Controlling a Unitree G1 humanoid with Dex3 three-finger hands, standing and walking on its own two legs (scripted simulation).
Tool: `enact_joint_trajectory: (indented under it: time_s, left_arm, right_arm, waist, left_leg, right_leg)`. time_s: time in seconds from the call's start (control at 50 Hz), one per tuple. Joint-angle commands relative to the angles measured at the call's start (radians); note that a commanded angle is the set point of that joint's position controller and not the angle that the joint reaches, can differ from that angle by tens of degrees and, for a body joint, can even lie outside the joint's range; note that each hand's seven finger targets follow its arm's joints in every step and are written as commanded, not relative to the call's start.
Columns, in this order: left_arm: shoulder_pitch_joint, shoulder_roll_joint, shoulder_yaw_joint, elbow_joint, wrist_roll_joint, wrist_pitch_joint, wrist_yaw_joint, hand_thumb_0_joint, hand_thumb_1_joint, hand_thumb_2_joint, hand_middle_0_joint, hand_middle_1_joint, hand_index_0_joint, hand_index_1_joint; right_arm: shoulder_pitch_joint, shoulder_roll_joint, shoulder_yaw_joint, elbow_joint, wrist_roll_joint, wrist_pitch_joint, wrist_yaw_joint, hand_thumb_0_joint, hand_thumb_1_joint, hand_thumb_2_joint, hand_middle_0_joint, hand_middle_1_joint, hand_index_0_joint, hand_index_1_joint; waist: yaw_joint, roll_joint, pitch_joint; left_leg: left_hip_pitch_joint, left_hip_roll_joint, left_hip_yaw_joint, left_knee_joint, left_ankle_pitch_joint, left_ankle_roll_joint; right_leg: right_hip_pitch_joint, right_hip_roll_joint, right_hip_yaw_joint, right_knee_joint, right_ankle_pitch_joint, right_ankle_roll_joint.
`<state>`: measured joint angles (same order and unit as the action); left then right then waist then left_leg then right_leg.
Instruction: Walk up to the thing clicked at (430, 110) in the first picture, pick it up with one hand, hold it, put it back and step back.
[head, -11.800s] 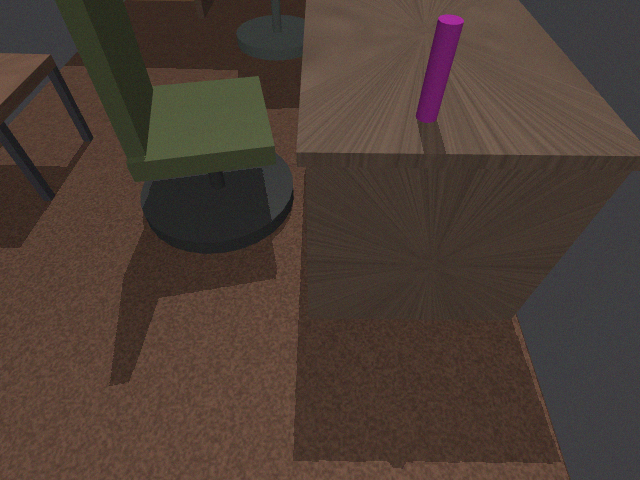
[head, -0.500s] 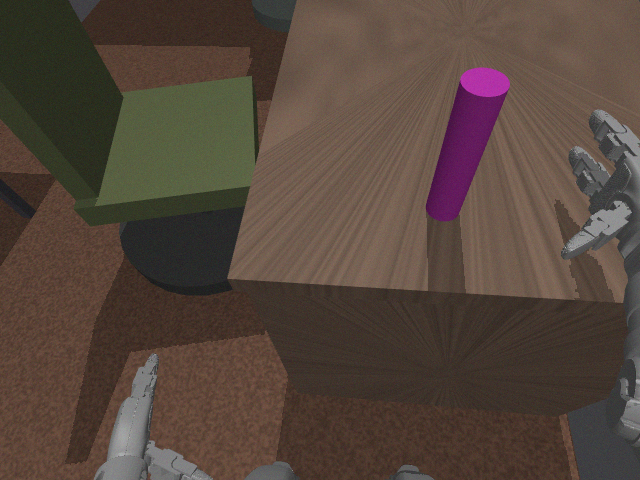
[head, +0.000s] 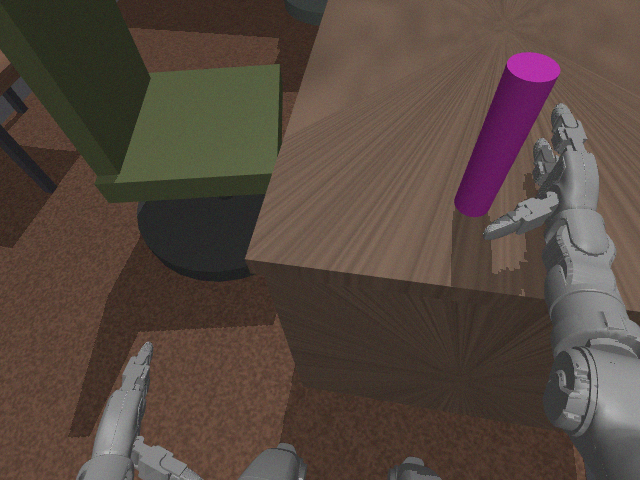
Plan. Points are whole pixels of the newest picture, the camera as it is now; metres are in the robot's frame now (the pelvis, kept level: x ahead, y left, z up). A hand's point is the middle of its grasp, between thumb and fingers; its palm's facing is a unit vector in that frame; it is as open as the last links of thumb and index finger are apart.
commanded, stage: close in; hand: right
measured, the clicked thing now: (496, 148) +0.50 -0.14 +0.12
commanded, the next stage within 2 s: rest palm in 0.10 s
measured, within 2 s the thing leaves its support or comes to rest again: leaves its support in 1.24 s
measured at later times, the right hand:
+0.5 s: hand (478, 176) +0.49 -0.13 +0.08, palm faces +0.06 +1.00 +0.02, open 16.2 cm
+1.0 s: hand (479, 174) +0.49 -0.13 +0.07, palm faces +0.06 +1.00 +0.02, open 7.8 cm
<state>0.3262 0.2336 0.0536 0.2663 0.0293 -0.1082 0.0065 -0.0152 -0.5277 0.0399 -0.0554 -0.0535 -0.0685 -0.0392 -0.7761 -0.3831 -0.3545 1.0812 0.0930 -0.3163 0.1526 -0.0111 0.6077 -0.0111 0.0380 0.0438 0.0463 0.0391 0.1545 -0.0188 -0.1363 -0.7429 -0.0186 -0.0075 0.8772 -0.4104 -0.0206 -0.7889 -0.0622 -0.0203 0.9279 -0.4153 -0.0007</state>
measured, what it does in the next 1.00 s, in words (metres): stands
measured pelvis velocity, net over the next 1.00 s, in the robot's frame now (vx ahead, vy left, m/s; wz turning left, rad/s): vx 0.00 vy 0.01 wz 0.00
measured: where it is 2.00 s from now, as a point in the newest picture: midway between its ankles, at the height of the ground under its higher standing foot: outside the picture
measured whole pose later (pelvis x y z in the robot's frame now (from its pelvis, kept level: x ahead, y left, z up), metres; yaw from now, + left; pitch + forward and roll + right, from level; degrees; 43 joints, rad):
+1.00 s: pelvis +0.00 +0.01 -0.01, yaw +0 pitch +18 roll +2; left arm 0.33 0.22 0.05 0.20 0.04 -0.08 -0.02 -0.01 -0.52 0.04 -0.04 -0.05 -0.06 -0.03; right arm -0.84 -0.33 -0.34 1.08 0.04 -0.34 0.04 -0.01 0.18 -0.63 1.08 0.91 1.10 0.90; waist 0.18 -0.01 -0.13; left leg -0.82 -0.02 0.00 0.94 -0.44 -0.01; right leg -0.86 -0.06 -0.01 0.98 -0.43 0.01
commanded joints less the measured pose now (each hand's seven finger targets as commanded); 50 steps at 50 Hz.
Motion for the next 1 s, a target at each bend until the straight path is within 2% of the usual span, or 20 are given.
enact_joint_trajectory:
  time_s: [0.0,0.02,0.04,0.1,0.12,0.14,0.2,0.28,0.3,0.36,0.38,0.48,0.58,0.66,0.7,0.76,0.82,0.86,0.9,0.98]
  left_arm:
    - [0.042,0.141,0.095,-0.121,-0.004,-0.045,0.006,0.000,-0.532,0.026,-0.049,-0.051,-0.060,-0.039]
    - [-0.002,0.155,0.106,-0.180,-0.004,-0.051,0.006,0.000,-0.530,0.025,-0.048,-0.051,-0.060,-0.039]
    - [0.011,0.134,0.085,-0.181,-0.001,-0.049,0.004,0.000,-0.533,0.028,-0.048,-0.051,-0.060,-0.039]
    - [0.017,0.129,0.082,-0.166,0.003,-0.048,0.004,0.000,-0.530,0.026,-0.048,-0.053,-0.059,-0.041]
    - [-0.003,0.111,0.064,-0.188,0.001,-0.050,0.003,0.000,-0.535,0.031,-0.049,-0.054,-0.058,-0.045]
    - [0.006,0.146,0.099,-0.191,-0.001,-0.047,0.007,0.000,-0.533,0.028,-0.048,-0.054,-0.059,-0.043]
    - [0.004,0.166,0.109,-0.185,-0.001,-0.035,0.007,0.000,-0.586,0.076,-0.057,-0.054,-0.040,-0.071]
    - [0.025,0.137,0.094,-0.155,-0.001,-0.022,0.004,0.000,-0.560,0.057,-0.054,-0.056,-0.051,-0.059]
    - [-0.011,0.126,0.078,-0.193,-0.002,-0.025,0.002,0.000,-0.561,0.058,-0.053,-0.055,-0.051,-0.058]
    - [-0.032,0.123,0.071,-0.185,-0.001,-0.023,0.002,0.000,-0.553,0.054,-0.049,-0.053,-0.050,-0.051]
    - [-0.030,0.161,0.110,-0.192,-0.001,-0.022,0.007,0.000,-0.549,0.051,-0.047,-0.051,-0.051,-0.048]
    - [0.029,0.116,0.069,-0.201,0.008,-0.026,0.000,0.000,-0.544,0.049,-0.044,-0.049,-0.049,-0.044]
    - [0.061,0.154,0.106,-0.229,0.008,-0.021,-0.007,0.000,-0.538,0.044,-0.041,-0.047,-0.051,-0.037]
    - [0.001,0.112,0.070,-0.216,0.002,-0.016,-0.014,0.000,-0.537,0.042,-0.040,-0.046,-0.050,-0.035]
    - [-0.023,0.131,0.095,-0.196,0.005,-0.019,-0.007,0.000,-0.539,0.042,-0.039,-0.044,-0.046,-0.036]
    - [-0.047,0.152,0.106,-0.213,0.007,-0.027,-0.001,0.000,-0.539,0.042,-0.040,-0.044,-0.048,-0.036]
    - [-0.016,0.141,0.087,-0.253,0.005,-0.027,-0.004,0.000,-0.535,0.036,-0.039,-0.043,-0.048,-0.033]
    - [0.060,0.134,0.086,-0.208,0.006,-0.013,-0.010,0.000,-0.529,0.030,-0.037,-0.042,-0.049,-0.029]
    - [0.041,0.119,0.071,-0.240,0.007,-0.011,-0.014,0.000,-0.527,0.026,-0.037,-0.041,-0.051,-0.027]
    - [0.030,0.097,0.048,-0.186,0.011,-0.010,-0.020,0.000,-0.529,0.026,-0.041,-0.044,-0.053,-0.030]
  right_arm:
    - [-0.409,-0.142,0.004,-0.196,0.007,-0.070,-0.009,0.000,0.611,-0.018,0.037,0.043,0.042,0.043]
    - [-0.495,-0.175,-0.003,-0.325,0.005,-0.084,-0.013,0.000,0.611,-0.012,0.037,0.041,0.041,0.041]
    - [-0.468,-0.147,0.013,-0.251,-0.001,-0.077,-0.018,0.000,0.611,-0.022,0.028,0.043,0.033,0.043]
    - [-0.563,-0.146,0.019,-0.368,-0.006,-0.091,-0.047,0.000,0.611,-0.019,0.027,0.043,0.031,0.043]
    - [-0.554,-0.133,0.032,-0.362,-0.008,-0.090,-0.058,0.000,0.611,-0.018,0.028,0.043,0.031,0.043]
    - [-0.540,-0.155,0.017,-0.370,-0.012,-0.083,-0.070,0.000,0.611,-0.023,0.026,0.044,0.029,0.044]
    - [-0.472,-0.125,0.030,-0.311,-0.021,-0.067,-0.095,0.000,0.600,-0.025,0.058,0.046,0.056,0.047]
    - [-0.391,-0.081,0.037,-0.247,-0.023,-0.057,-0.109,0.000,0.609,-0.009,0.288,0.154,0.287,0.155]
    - [-0.444,-0.108,0.019,-0.310,-0.020,-0.067,-0.109,0.000,0.611,-0.037,0.355,0.194,0.356,0.195]
    - [-0.453,-0.125,0.006,-0.224,-0.031,-0.073,-0.114,0.000,0.611,-0.039,0.526,0.273,0.523,0.274]
    - [-0.496,-0.158,-0.016,-0.258,-0.033,-0.082,-0.119,0.000,0.611,-0.045,0.565,0.295,0.562,0.296]
    - [-0.527,-0.108,0.020,-0.188,-0.046,-0.095,-0.120,0.000,0.606,-0.129,0.735,0.429,0.734,0.431]
    - [-0.558,-0.192,-0.021,-0.277,-0.051,-0.086,-0.119,0.000,0.541,-0.211,0.876,0.544,0.876,0.546]
    - [-0.524,-0.113,0.024,-0.244,-0.042,-0.065,-0.121,0.000,0.430,-0.316,0.968,0.650,0.966,0.651]
    - [-0.496,-0.070,0.032,-0.169,-0.040,-0.061,-0.122,0.000,0.376,-0.387,1.012,0.716,1.011,0.718]
    - [-0.509,-0.077,0.036,-0.181,-0.043,-0.077,-0.119,0.000,0.277,-0.516,1.092,0.830,1.095,0.832]
    - [-0.504,-0.146,-0.016,-0.193,-0.041,-0.094,-0.118,0.000,0.144,-0.642,1.169,0.941,1.172,0.943]
    - [-0.452,-0.147,-0.026,-0.181,-0.038,-0.092,-0.113,0.000,0.043,-0.728,1.238,1.023,1.239,1.024]
    - [-0.524,-0.155,-0.009,-0.246,-0.047,-0.104,-0.109,0.000,-0.048,-0.817,1.300,1.104,1.301,1.105]
    - [-0.547,-0.132,0.002,-0.187,-0.056,-0.097,-0.113,0.000,-0.242,-0.956,1.383,1.217,1.381,1.219]
  waist:
    - [0.013,-0.025,-0.313]
    - [0.008,-0.066,-0.414]
    - [0.020,-0.042,-0.388]
    - [0.002,-0.117,-0.458]
    - [-0.001,-0.108,-0.471]
    - [-0.001,-0.095,-0.505]
    - [0.004,-0.085,-0.460]
    - [0.001,-0.010,-0.397]
    - [-0.005,-0.021,-0.455]
    - [0.002,0.012,-0.393]
    - [0.008,-0.006,-0.413]
    - [0.052,-0.009,-0.382]
    - [0.025,-0.089,-0.509]
    - [0.012,-0.081,-0.438]
    - [0.036,-0.030,-0.388]
    - [0.034,-0.023,-0.423]
    - [0.031,-0.009,-0.502]
    - [0.023,-0.002,-0.474]
    - [0.037,-0.046,-0.505]
    - [0.050,-0.075,-0.407]
  left_leg:
    - [0.062,-0.023,0.029,-0.070,0.282,0.023]
    - [0.085,-0.019,0.018,-0.067,0.299,0.023]
    - [0.079,-0.022,0.023,-0.069,0.288,0.023]
    - [0.073,-0.018,0.014,-0.059,0.294,0.028]
    - [0.104,-0.019,0.012,-0.061,0.309,0.025]
    - [0.127,-0.017,0.010,-0.062,0.325,0.022]
    - [0.106,-0.022,0.022,-0.061,0.306,0.025]
    - [0.122,-0.022,0.021,-0.074,0.311,0.015]
    - [0.169,-0.015,0.009,-0.070,0.348,0.009]
    - [0.159,-0.017,0.014,-0.054,0.358,0.010]
    - [0.137,-0.015,0.009,-0.054,0.347,0.012]
    - [0.097,-0.019,0.008,-0.062,0.295,0.015]
    - [0.126,-0.015,0.000,-0.049,0.373,0.011]
    - [0.104,-0.022,0.018,-0.055,0.319,0.020]
    - [0.080,-0.024,0.022,-0.053,0.301,0.018]
    - [0.066,-0.027,0.026,-0.048,0.296,0.020]
    - [0.146,-0.023,0.018,-0.044,0.357,0.012]
    - [0.179,-0.018,0.008,-0.039,0.413,0.005]
    - [0.173,-0.015,0.001,-0.031,0.445,0.006]
    - [0.063,-0.017,0.003,-0.020,0.386,0.015]
  right_leg:
    - [0.261,0.022,0.033,-0.094,0.280,-0.017]
    - [0.309,0.024,0.028,-0.084,0.295,-0.017]
    - [0.304,0.024,0.030,-0.080,0.286,-0.018]
    - [0.337,0.028,0.025,-0.067,0.296,-0.010]
    - [0.333,0.032,0.021,-0.064,0.296,-0.012]
    - [0.339,0.032,0.020,-0.060,0.299,-0.015]
    - [0.319,0.030,0.028,-0.074,0.298,-0.010]
    - [0.256,0.030,0.022,-0.069,0.275,-0.020]
    - [0.252,0.034,0.015,-0.062,0.289,-0.023]
    - [0.217,0.032,0.020,-0.063,0.299,-0.023]
    - [0.237,0.032,0.021,-0.058,0.294,-0.024]
    - [0.219,0.033,0.019,-0.050,0.235,-0.026]
    - [0.295,0.040,0.010,-0.032,0.319,-0.022]
    - [0.273,0.032,0.020,-0.056,0.295,-0.015]
    - [0.227,0.028,0.025,-0.057,0.260,-0.019]
    - [0.252,0.022,0.035,-0.054,0.276,-0.018]
    - [0.252,0.030,0.025,-0.038,0.311,-0.022]
    - [0.215,0.040,0.013,-0.032,0.328,-0.025]
    - [0.249,0.040,0.008,-0.024,0.355,-0.024]
    - [0.219,0.035,0.015,-0.016,0.329,-0.024]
